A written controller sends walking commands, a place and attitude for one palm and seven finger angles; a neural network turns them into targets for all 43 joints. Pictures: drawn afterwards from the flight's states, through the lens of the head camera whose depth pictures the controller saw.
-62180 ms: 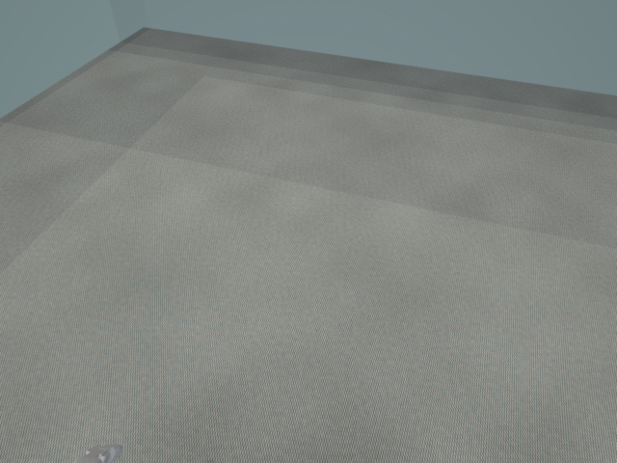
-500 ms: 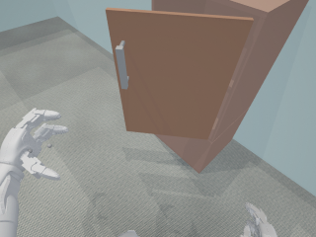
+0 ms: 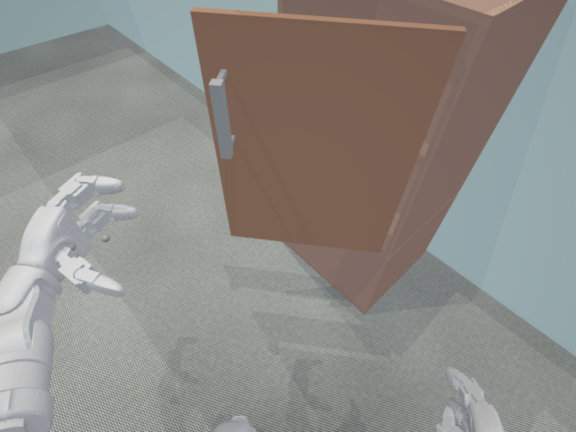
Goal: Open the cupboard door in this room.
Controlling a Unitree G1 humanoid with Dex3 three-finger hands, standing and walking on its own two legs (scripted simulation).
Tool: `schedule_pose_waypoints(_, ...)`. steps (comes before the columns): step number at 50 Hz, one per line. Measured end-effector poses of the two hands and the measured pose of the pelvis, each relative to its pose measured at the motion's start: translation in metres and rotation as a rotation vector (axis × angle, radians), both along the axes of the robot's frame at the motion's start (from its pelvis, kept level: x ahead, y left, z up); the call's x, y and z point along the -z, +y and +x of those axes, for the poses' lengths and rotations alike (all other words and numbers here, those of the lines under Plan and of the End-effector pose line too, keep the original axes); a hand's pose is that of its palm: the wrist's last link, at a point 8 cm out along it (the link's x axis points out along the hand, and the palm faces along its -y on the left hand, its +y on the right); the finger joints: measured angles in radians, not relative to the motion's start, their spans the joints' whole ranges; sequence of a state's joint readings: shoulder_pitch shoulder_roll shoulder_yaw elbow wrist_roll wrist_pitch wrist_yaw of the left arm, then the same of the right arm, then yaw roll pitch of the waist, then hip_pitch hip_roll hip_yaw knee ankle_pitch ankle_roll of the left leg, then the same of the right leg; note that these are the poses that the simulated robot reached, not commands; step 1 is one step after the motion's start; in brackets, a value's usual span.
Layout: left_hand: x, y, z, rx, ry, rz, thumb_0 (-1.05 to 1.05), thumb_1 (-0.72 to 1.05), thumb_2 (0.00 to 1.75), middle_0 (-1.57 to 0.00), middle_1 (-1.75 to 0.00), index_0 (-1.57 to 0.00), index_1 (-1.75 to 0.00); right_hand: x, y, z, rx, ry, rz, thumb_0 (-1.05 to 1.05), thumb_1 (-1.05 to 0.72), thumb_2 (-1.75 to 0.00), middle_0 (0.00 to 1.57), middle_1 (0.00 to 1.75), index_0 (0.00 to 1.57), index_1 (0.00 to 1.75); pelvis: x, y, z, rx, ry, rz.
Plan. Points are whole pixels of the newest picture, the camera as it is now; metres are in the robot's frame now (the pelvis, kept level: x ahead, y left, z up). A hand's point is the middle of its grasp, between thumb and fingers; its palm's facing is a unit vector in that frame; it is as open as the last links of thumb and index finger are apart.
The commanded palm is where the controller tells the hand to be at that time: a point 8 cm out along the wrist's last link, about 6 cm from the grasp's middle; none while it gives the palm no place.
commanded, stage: move the hooked fingers beside the handle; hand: left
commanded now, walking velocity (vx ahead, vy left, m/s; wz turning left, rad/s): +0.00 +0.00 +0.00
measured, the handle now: (224, 115) +0.63 +0.17 +0.09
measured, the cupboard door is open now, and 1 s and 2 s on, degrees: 40 40 40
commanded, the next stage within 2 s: none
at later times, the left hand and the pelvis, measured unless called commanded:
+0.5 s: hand (145, 185) +0.42 +0.25 +0.10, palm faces -0.06 -1.00 +0.01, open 14.0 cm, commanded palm +0.41 +0.30 +0.10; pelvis +0.01 +0.01 -0.01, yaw -2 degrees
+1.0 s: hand (170, 153) +0.50 +0.24 +0.10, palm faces -0.05 -1.00 +0.01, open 14.0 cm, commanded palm +0.50 +0.28 +0.10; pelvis +0.01 +0.01 -0.02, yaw -3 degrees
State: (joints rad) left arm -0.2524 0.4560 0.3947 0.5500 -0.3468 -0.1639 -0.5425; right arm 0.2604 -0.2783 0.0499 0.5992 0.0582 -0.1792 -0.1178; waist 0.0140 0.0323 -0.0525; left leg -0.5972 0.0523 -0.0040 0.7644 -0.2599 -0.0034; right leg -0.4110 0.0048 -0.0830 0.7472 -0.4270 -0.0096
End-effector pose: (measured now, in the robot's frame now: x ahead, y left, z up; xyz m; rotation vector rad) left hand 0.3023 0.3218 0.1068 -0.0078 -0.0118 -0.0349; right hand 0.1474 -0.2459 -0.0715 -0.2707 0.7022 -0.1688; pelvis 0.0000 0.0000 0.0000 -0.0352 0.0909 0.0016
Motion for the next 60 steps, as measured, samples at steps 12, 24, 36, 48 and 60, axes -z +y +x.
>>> schedule_pose_waypoints(12,0.002,-0.006,0.051,0.012,0.016,-0.003,-0.01,-0.5,0.3,-0.3,-1.2,-0.3,-1.2,0.014,-0.012,-0.039,0.078,0.139,-0.012,0.01,-0.9,-0.89,0.21,0.3,0.21,0.3,0.003,0.003,0.002,0.017,0.038,-0.001)
schedule_pose_waypoints(24,0.005,-0.015,0.099,0.022,0.015,-0.004,-0.01,-0.5,0.3,-0.3,-1.2,-0.3,-1.2,0.027,-0.016,-0.077,0.152,0.292,-0.021,0.01,-0.9,-0.89,0.21,0.3,0.21,0.3,0.007,0.007,0.007,0.029,0.085,-0.004)
schedule_pose_waypoints(36,0.005,-0.025,0.136,0.018,0.024,-0.005,-0.01,-0.5,0.3,-0.3,-1.2,-0.3,-1.2,0.034,-0.014,-0.097,0.197,0.382,-0.009,0.01,-0.9,-0.89,0.21,0.3,0.21,0.3,0.011,0.009,0.011,0.039,0.122,-0.005)
schedule_pose_waypoints(48,0.004,-0.03,0.173,0.018,0.037,0.0,-0.01,-0.5,0.3,-0.3,-1.2,-0.3,-1.2,0.04,-0.019,-0.126,0.245,0.49,-0.029,0.0,-0.9,-0.89,0.21,0.3,0.21,0.3,0.018,0.008,0.009,0.04,0.172,-0.015)
schedule_pose_waypoints(60,0.003,-0.044,0.213,0.019,0.047,-0.003,-0.01,-0.5,0.3,-0.3,-1.2,-0.3,-1.2,0.041,-0.016,-0.168,0.312,0.617,-0.033,0.0,-0.91,-0.89,0.21,0.3,0.21,0.3,0.024,0.009,0.012,0.052,0.226,-0.021)
